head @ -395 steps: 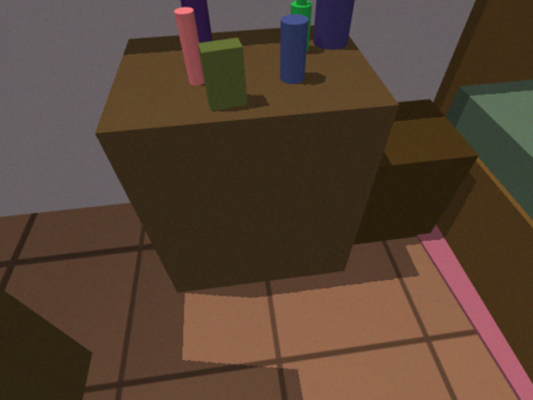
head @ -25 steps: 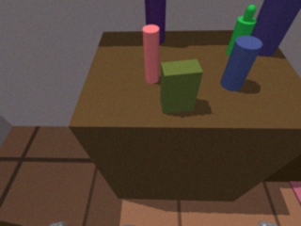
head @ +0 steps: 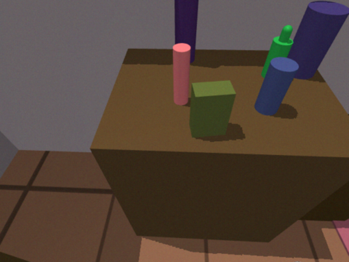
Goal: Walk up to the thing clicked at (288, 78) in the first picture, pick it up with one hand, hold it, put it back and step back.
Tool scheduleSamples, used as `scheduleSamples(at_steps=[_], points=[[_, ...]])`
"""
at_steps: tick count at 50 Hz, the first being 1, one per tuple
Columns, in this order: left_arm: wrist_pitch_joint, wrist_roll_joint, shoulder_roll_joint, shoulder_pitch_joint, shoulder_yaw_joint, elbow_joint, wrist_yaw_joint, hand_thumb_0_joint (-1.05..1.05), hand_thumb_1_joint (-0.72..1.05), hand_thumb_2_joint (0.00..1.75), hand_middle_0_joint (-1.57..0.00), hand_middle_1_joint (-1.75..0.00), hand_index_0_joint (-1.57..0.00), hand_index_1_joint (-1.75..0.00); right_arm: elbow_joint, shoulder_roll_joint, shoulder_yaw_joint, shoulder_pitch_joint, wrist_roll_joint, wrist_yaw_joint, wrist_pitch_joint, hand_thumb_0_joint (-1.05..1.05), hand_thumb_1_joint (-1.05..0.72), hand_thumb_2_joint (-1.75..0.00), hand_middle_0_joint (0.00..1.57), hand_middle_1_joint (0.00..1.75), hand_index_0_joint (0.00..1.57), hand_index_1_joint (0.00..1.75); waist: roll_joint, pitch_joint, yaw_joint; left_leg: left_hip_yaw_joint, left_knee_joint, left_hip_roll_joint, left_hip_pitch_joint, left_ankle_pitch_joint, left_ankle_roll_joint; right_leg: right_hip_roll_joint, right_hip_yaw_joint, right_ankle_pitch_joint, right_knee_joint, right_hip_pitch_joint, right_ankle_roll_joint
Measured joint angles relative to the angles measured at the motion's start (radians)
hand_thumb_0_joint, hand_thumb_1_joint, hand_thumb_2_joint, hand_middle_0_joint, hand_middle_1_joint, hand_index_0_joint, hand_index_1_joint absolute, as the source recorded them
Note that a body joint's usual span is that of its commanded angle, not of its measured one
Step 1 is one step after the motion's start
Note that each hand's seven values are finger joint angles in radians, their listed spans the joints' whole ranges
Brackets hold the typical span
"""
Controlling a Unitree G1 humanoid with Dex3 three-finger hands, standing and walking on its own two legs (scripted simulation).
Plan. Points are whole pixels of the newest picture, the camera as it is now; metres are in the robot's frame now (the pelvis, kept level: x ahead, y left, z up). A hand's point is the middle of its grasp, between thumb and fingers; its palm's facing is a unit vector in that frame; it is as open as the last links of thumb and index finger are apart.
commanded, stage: walk up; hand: right
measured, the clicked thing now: (274, 88) +0.53 -0.24 +0.11
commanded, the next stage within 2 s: stand in 0.58 s
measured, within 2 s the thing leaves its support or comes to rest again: neither
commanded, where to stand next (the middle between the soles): +0.06 -0.01 m, yaw -2 degrees
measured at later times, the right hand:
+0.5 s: hand out of the picture +0.10 -0.25 -0.16, palm faces -0.02 +0.94 -0.33, open 7.4 cm
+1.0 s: hand out of the picture +0.10 -0.26 -0.16, palm faces -0.02 +0.94 -0.35, open 7.4 cm
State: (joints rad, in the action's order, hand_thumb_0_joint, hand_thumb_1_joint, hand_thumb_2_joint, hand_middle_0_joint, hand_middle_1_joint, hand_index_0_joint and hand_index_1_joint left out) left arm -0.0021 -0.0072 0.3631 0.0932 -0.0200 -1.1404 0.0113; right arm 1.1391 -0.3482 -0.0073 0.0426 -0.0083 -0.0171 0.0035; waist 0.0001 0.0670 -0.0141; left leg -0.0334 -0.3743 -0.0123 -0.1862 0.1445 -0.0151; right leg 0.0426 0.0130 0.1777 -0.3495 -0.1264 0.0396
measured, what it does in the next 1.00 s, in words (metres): stands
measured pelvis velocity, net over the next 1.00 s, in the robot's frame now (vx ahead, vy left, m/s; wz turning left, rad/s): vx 0.03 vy -0.01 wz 0.00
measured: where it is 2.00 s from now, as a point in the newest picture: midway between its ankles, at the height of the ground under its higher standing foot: outside the picture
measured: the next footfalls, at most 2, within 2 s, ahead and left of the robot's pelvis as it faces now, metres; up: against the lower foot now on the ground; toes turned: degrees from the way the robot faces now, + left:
none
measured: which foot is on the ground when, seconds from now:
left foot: down 0.00-1.00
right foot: down 0.00-1.00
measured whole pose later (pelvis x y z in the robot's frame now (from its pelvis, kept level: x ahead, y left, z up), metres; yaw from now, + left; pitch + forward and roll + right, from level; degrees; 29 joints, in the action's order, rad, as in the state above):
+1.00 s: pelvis +0.03 -0.01 +0.00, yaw +0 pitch -2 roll +0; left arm -0.01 -0.01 0.36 0.11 -0.01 -1.13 0.01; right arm 1.15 -0.35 0.00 0.10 -0.01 -0.01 -0.01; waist 0.00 0.05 0.00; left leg -0.03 -0.35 -0.02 -0.15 0.17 -0.03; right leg 0.03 0.02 0.20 -0.33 -0.09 0.03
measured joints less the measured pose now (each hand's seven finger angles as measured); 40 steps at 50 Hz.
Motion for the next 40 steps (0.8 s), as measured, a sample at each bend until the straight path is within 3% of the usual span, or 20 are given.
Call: scheduleSamples(at_steps=[40], points=[[-0.01,-0.007,-0.01,0.01,0.007,0.014,-0.004,0.0,0.91,0.9,-0.2,-0.3,-0.2,-0.3,0.005,0.0,0.005,0.053,-0.007,0.007,-0.012,0.0,-0.91,-0.9,0.2,0.3,0.2,0.3,0.003,-0.026,0.019,0.0,0.027,-0.006,0.026,0.014,-0.009,-0.005,0.001,0.02,0.015,0.02,-0.007]])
